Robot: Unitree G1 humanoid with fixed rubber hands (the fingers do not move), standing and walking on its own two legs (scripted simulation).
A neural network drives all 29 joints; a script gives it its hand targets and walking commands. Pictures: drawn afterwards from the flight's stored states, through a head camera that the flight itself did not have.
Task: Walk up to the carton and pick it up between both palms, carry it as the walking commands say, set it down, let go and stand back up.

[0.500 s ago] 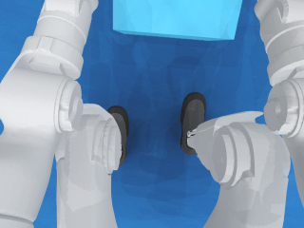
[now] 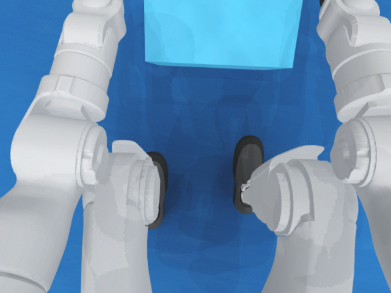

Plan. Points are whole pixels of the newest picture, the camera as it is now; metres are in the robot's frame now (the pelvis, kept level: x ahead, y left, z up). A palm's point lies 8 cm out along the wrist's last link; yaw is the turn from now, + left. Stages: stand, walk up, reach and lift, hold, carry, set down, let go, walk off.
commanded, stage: reach and lift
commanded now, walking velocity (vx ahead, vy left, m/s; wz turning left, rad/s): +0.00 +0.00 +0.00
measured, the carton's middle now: (219, 1) +0.54 -0.04 -0.26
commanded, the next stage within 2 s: none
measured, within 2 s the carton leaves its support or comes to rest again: neither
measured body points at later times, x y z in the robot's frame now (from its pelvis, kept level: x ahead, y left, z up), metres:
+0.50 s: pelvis +0.00 +0.00 +0.03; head +0.35 -0.02 +0.30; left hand +0.57 +0.12 -0.11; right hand +0.55 -0.20 -0.11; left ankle +0.09 +0.12 -0.32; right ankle +0.13 -0.13 -0.32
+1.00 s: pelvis +0.00 -0.01 +0.07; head +0.32 -0.02 +0.38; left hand +0.55 +0.12 -0.04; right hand +0.53 -0.20 -0.04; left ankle +0.09 +0.12 -0.32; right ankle +0.13 -0.13 -0.32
